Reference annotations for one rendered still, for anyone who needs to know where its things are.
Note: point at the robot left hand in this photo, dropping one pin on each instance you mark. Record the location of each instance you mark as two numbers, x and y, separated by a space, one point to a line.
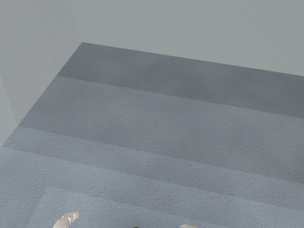
66 220

